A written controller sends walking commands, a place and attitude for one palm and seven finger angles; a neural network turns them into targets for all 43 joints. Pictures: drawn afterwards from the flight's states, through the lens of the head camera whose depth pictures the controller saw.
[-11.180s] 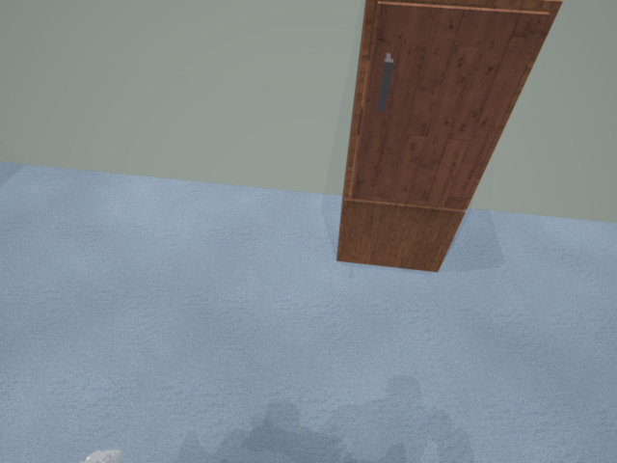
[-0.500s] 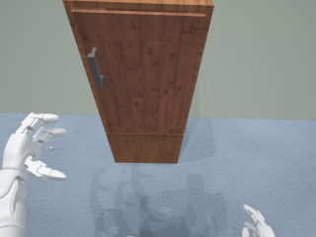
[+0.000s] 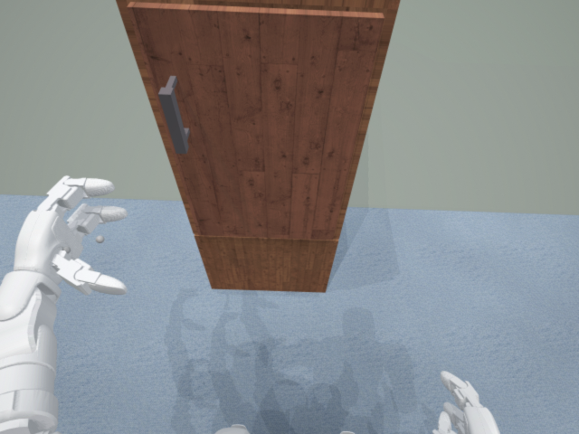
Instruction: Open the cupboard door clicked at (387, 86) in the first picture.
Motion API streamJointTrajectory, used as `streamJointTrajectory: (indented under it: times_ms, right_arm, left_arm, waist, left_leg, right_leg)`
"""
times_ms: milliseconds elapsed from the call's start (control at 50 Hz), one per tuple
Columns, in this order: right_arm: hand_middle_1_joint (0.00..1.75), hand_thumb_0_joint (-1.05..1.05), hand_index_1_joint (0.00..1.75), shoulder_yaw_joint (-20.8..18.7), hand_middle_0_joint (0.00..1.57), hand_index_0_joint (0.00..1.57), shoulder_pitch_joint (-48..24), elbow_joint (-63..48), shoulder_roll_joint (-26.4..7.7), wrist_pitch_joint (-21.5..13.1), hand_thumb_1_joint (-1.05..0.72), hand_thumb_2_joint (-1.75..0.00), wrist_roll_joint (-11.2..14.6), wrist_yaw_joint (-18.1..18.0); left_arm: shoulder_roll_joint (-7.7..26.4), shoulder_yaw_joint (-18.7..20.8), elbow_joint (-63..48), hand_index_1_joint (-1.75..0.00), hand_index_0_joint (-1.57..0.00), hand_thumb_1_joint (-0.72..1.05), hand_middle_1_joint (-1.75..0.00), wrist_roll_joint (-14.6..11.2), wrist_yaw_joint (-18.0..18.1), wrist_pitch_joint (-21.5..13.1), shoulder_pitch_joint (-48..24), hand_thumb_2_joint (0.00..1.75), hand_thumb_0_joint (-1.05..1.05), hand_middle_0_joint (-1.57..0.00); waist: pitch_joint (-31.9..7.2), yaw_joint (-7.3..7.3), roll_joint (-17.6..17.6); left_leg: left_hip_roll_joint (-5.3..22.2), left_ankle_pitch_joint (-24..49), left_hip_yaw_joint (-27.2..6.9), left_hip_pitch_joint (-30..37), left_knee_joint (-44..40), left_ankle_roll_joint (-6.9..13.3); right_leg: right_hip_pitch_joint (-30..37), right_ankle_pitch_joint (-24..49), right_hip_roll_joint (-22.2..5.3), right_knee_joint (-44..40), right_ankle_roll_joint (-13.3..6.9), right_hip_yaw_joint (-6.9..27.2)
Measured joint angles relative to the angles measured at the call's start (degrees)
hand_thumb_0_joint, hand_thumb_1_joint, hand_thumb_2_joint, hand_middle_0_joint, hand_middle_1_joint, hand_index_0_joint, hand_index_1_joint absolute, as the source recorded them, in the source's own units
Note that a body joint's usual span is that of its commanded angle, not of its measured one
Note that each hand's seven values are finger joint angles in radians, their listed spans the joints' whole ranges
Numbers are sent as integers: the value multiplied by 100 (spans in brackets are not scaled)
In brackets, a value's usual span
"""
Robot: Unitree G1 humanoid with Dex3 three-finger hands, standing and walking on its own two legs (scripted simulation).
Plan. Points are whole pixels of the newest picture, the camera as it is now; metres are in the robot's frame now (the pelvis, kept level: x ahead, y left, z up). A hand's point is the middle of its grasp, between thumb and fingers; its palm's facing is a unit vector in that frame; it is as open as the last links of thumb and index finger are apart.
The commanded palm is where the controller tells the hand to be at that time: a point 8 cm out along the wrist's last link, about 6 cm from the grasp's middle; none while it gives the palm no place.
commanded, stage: move the hooked fingers beside the handle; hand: left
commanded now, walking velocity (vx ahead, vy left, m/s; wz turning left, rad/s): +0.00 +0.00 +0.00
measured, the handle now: (177, 116) +0.61 +0.24 +0.08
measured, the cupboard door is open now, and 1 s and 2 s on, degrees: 0 0 0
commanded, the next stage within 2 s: none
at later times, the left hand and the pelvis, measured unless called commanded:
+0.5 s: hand (113, 194) +0.41 +0.29 +0.08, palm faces +0.04 -1.00 -0.01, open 14.0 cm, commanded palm +0.39 +0.34 +0.08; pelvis +0.00 +0.01 -0.01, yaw -2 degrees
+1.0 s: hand (127, 159) +0.49 +0.29 +0.08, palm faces +0.02 -1.00 +0.00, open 14.0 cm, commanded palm +0.48 +0.34 +0.07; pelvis +0.00 +0.02 -0.02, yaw -3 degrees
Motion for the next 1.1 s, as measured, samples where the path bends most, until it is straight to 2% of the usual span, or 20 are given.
streamJointTrajectory:
  times_ms: [180, 400, 740, 1100]
  right_arm:
    - [30, 1, 30, -82, 21, 20, 281, -43, -56, 214, -90, -90, 2, 87]
    - [30, 1, 30, -126, 21, 20, 523, 118, -83, 502, -90, -90, -32, 124]
    - [30, 1, 30, -86, 21, 20, 627, 56, -53, 899, -90, -90, -114, 210]
    - [30, 0, 30, 8, 21, 20, 844, 96, -73, 1274, -90, -90, -225, 260]
  left_arm:
    - [297, 229, 663, -120, -30, -50, -120, 37, -103, -103, -487, 30, -1, -31]
    - [604, 453, 1599, -120, -30, -50, -120, 250, -166, -408, -1251, 30, -1, -31]
    - [1221, 592, 2872, -120, -30, -50, -120, 645, -183, -625, -2492, 30, -1, -30]
    - [1836, 601, 3641, -120, -30, -50, -120, 1074, 7, -485, -3621, 30, -1, -30]
  waist:
    - [-90, -182, -19]
    - [-108, -327, -66]
    - [-170, -612, -110]
    - [-124, -981, -84]
  left_leg:
    - [62, -42, 101, -156, 25, 4]
    - [88, -92, 123, -497, 184, 36]
    - [113, -172, 157, -1087, 492, 122]
    - [132, -238, 136, -1652, 721, 185]
  right_leg:
    - [-202, 12, 61, 19, 5, 102]
    - [-528, 10, 85, 116, 29, 127]
    - [-1069, 33, 104, 278, 109, 166]
    - [-1563, 49, 122, 358, 177, 151]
